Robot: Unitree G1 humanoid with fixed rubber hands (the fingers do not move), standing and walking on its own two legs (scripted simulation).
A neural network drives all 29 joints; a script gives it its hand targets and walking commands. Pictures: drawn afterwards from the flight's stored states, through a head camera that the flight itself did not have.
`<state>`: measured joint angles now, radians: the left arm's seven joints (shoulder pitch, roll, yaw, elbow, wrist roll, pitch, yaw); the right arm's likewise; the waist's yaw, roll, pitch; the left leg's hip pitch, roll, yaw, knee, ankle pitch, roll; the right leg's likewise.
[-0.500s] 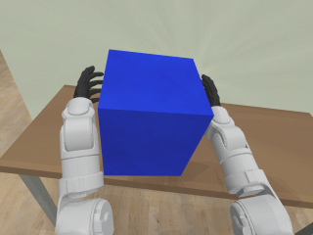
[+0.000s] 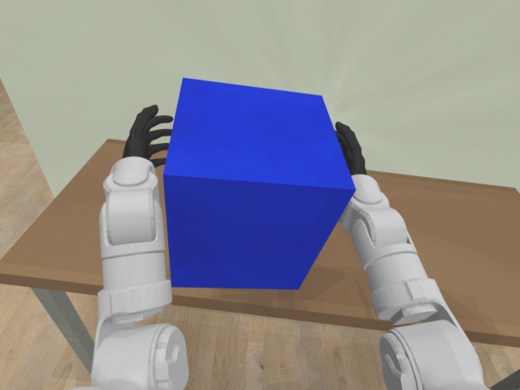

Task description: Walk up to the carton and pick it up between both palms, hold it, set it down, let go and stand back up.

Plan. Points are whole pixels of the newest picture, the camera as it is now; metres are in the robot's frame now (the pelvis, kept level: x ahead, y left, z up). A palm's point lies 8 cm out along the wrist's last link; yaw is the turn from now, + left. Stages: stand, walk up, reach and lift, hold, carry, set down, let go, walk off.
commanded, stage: hold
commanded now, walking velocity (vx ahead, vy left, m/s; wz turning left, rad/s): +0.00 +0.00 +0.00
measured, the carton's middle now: (245, 192) +0.37 +0.02 +0.15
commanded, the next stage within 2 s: none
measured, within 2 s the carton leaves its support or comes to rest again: neither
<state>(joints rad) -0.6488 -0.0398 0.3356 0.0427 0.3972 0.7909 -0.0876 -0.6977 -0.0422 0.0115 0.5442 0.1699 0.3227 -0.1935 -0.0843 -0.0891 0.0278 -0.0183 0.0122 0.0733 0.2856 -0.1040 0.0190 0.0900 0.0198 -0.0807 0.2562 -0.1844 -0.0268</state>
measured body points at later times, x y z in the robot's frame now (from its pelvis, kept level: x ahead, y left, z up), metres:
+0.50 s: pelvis +0.00 +0.00 +0.00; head -0.05 +0.04 +0.45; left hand +0.37 +0.17 +0.22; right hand +0.38 -0.14 +0.20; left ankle +0.05 +0.11 -0.75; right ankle -0.01 -0.09 -0.75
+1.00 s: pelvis +0.00 +0.00 +0.00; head -0.05 +0.03 +0.45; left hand +0.37 +0.17 +0.22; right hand +0.38 -0.14 +0.20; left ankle +0.05 +0.11 -0.75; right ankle -0.01 -0.09 -0.75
